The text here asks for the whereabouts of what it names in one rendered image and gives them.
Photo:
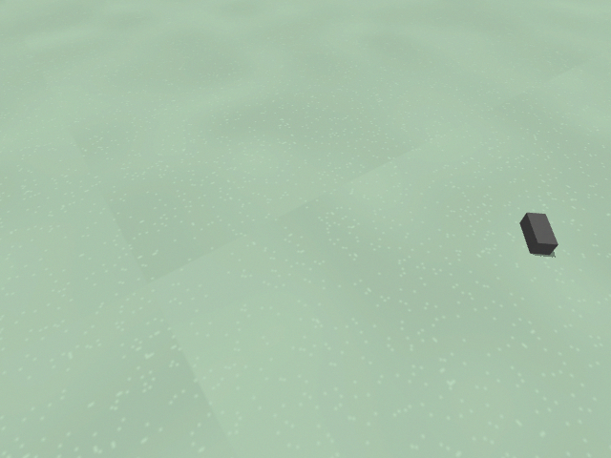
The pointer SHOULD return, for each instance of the carton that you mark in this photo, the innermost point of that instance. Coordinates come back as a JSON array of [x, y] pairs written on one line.
[[538, 234]]

